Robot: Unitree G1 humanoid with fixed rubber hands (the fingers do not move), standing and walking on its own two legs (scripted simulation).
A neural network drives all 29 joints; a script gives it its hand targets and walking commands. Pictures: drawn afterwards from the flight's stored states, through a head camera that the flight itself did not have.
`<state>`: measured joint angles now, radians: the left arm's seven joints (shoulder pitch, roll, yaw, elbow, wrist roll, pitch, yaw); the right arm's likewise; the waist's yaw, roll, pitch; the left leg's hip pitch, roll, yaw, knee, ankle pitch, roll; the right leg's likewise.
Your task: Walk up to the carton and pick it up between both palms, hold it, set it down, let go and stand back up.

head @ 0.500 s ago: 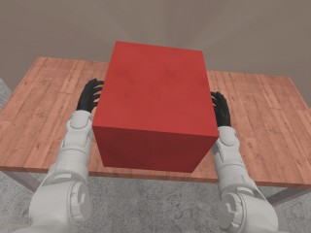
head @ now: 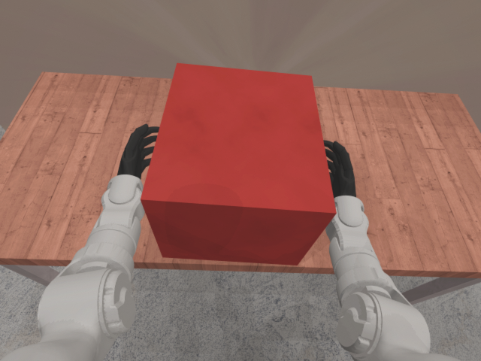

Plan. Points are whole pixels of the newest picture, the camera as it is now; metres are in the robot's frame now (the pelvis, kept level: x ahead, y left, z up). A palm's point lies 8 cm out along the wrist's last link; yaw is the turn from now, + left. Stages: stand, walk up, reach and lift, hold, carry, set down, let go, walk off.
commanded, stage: set down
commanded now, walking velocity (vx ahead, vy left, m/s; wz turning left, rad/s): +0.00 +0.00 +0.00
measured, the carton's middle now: (237, 165) +0.48 -0.01 -0.01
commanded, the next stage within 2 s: none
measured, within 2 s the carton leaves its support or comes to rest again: rests again in 0.96 s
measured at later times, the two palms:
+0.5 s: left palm (141, 180) +0.43 +0.17 +0.01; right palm (339, 196) +0.39 -0.20 +0.00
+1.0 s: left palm (141, 182) +0.43 +0.17 +0.00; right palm (336, 196) +0.40 -0.19 +0.00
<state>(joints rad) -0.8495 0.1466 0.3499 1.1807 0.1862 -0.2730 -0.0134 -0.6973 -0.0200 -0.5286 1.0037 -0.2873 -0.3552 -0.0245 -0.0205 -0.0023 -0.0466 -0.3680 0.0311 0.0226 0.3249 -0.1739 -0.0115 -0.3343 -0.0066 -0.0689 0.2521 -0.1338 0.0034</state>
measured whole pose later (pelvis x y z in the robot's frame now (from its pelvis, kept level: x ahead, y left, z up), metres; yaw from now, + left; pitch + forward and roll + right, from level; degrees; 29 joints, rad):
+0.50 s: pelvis -0.01 +0.00 -0.01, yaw -1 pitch +21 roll -1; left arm -0.97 0.21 0.28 1.50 0.07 -0.49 0.03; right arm -0.80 -0.07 -0.54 1.19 -0.28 -0.46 -0.03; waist -0.04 0.03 -0.12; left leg -0.59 0.03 0.03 0.41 -0.18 0.00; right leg -0.56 -0.01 -0.07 0.33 -0.13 0.01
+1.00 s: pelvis -0.02 +0.01 -0.01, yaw -1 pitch +23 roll -1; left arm -1.01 0.23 0.30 1.57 0.07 -0.58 0.02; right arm -0.86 -0.07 -0.60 1.25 -0.30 -0.52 -0.02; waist -0.06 0.03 -0.13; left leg -0.67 0.03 0.04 0.44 -0.18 0.00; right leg -0.64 -0.02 -0.07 0.37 -0.14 0.01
